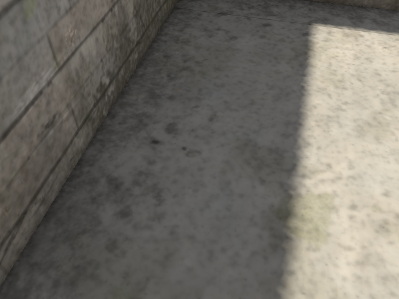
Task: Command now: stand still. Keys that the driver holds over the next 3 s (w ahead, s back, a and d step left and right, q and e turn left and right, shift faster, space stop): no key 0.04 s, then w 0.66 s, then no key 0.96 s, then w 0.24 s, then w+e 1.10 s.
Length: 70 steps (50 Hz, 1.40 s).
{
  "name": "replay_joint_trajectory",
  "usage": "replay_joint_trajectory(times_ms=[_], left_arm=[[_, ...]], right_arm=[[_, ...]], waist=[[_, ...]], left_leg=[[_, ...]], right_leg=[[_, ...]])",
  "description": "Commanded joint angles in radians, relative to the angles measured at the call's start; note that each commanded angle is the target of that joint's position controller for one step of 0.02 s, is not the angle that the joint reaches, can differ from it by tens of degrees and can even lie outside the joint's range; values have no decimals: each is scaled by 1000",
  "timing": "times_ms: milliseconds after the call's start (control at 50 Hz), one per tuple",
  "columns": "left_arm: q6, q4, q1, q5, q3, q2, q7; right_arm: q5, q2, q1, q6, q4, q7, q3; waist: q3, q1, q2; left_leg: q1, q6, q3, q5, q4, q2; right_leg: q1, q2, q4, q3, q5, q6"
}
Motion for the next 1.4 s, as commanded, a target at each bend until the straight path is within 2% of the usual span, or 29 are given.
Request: replay_joint_trajectory(times_ms=[20, 100, 140, 180, 220, 280, 300, 320, 340, 380, 460, 560, 680, 720, 760, 780, 800, 820, 840, 860, 880, 920, 1000, 1140, 1180, 1200, 1220, 1260, 1400], left_arm=[[-12, -47, 18, 0, 20, 83, 3], [-3, -20, 57, -15, 36, 132, 11], [-9, -15, 89, -21, 46, 188, 15], [-20, -8, 80, -27, 51, 220, 19], [-23, -15, 27, -40, 46, 216, 10], [-20, -12, -51, -45, 27, 169, 0], [-22, -29, -80, -21, 3, 96, -9], [-38, -78, -86, -31, 2, 85, -8], [-50, -78, -75, -54, 12, 132, -13], [-64, -50, -56, -51, 17, 155, -25], [-53, -26, -62, -24, 15, 126, -46], [-57, -107, -294, -23, -13, 87, -49], [-66, -149, -378, -35, -7, 134, -74], [-67, -137, -302, -24, 11, 175, -76], [-64, -53, 5, -13, 50, 256, -59], [-57, -20, 160, 17, 64, 353, -45], [-54, -11, 159, 19, 54, 332, -56], [-41, -29, 85, 8, 42, 261, -55], [-35, -33, -7, -4, 27, 211, -49], [-39, -29, -74, -9, 15, 182, -52], [-47, -28, -120, -5, 9, 161, -53], [-59, -4, -144, 23, 7, 157, -56], [-63, 39, -180, 28, 7, 185, -45], [-9, 91, -145, -1, 0, 193, -29], [-8, 115, -84, 9, -22, 138, -27], [-13, 127, 8, 15, -17, 139, -29], [-6, 136, -12, 16, -19, 139, -21], [13, 139, -66, 6, -12, 165, -9], [23, 181, -79, -2, -11, 166, -7]], right_arm=[[0, -89, -3, -11, -44, -6, -22], [11, -88, 38, -12, -1, -8, -26], [20, -89, -21, -41, -25, -1, -22], [32, -99, -74, -73, -42, 15, -22], [37, -91, -35, -91, -25, 30, -19], [17, -107, 222, -96, 98, 37, -43], [9, -160, 350, -98, 115, 36, -54], [11, -273, 422, -106, 109, 48, -72], [0, -218, 352, -120, 91, 54, -51], [1, -167, 207, -133, 47, 61, -27], [-5, -116, 246, -115, 69, 62, 1], [-4, -170, 299, -102, 80, 34, 6], [19, -215, 315, -95, 106, 32, -3], [9, -242, 287, -84, 104, 30, -12], [-3, -236, 253, -70, 87, 29, -8], [-36, -162, 303, -78, 54, 30, 15], [-6, -66, 476, -93, 99, 43, 44], [18, -186, 414, -104, 116, 46, 10], [35, -211, 284, -103, 74, 44, 5], [21, -200, 219, -97, 61, 36, 6], [6, -202, 191, -84, 51, 26, -3], [0, -152, 231, -57, 59, 20, 4], [-15, -118, 173, -35, 32, 9, 19], [-16, -171, 41, -15, 12, 10, 4], [-28, -214, 38, -23, 2, 3, -4], [-16, -287, -5, -22, 0, -1, -19], [-12, -219, -17, -23, 14, 9, -10], [-20, -161, -36, -34, 21, 21, 5], [-6, -174, -9, -46, 77, 19, 3]], waist=[[-17, -1, 1], [24, 11, -79], [102, 35, -187], [166, 40, -178], [132, 7, -149], [23, -105, -80], [-28, -150, 96], [-33, -145, 300], [15, -105, 194], [74, -39, 58], [52, -31, 65], [93, -87, 61], [118, -63, 80], [44, -4, 112], [-158, 146, 111], [-348, 137, -115], [-548, 66, -355], [-465, 82, -202], [-282, 58, -138], [-180, 21, -29], [-137, -11, -27], [-123, -55, -63], [-126, -74, -97], [-64, -33, -67], [-46, -18, -4], [-36, 67, 130], [-52, 46, 163], [-27, 24, 105], [-74, 5, 23]], left_leg=[[33, 23, -31, 210, -81, 35], [-56, 32, 59, -210, 2, -43], [-208, 33, 115, -198, 164, -36], [-278, 55, 68, -203, 245, 34], [-194, 80, 85, -220, 121, 46], [274, 63, 134, 69, -102, -28], [414, 124, -161, -92, -240, 161], [482, 287, -601, -256, -396, 361], [409, 353, -691, -379, -436, 414], [343, 269, -443, -278, -423, 323], [256, 204, -142, 118, -441, 201], [186, 197, -24, 302, -468, 169], [316, 181, 2, 428, -424, 243], [359, 152, 19, 780, -286, 240], [215, 85, 64, 934, 103, 156], [-72, 38, 92, 377, 468, 41], [-289, -10, -35, -344, 799, -121], [-315, -9, -117, -291, 876, -56], [-367, -10, -44, -236, 852, 1], [-344, -14, -7, -181, 778, 51], [-297, -14, -3, -144, 706, 85], [-152, -20, 9, -84, 619, 95], [-66, -32, 22, 21, 307, 103], [50, 5, 53, 137, -38, 69], [128, 38, -29, 309, -151, 144], [106, 81, -74, 294, -141, 178], [5, 83, -58, 98, -171, 143], [-32, 45, -25, 88, -176, 97], [77, 49, 12, 360, -97, 71]], right_leg=[[-35, -50, -110, 54, 153, -18], [-59, -79, -185, 128, -321, -83], [-57, -263, -334, 379, -565, -192], [-76, -356, -395, 500, -488, -251], [-61, -316, -373, 401, -341, -217], [-234, -152, -171, 162, -154, -125], [-367, -49, 184, 27, -84, -57], [-601, 44, 457, 24, -227, -24], [-689, -19, 657, 110, -235, -37], [-738, -102, 716, 111, -15, -61], [-649, -148, 629, 39, 179, -14], [-584, -115, 266, -18, 344, 23], [-478, -71, 33, -10, 332, -36], [-331, -19, 12, -37, 276, -75], [118, -18, -15, -28, 431, -135], [503, -276, 75, 243, 752, -213], [689, -481, -85, 682, 767, -393], [526, -423, -139, 602, 696, -350], [364, -377, -142, 408, 688, -305], [196, -324, -176, 299, 749, -278], [79, -282, -205, 227, 749, -256], [-86, -247, -262, 144, 788, -255], [-159, -220, -280, 45, 825, -253], [-170, -196, -281, 116, 54, -188], [-189, -116, -196, 90, -39, -93], [-202, -30, -167, 25, -49, -54], [-89, -21, -151, -16, 10, -30], [-51, -34, -129, -10, 71, -30], [-22, -54, -103, 3, 240, -33]])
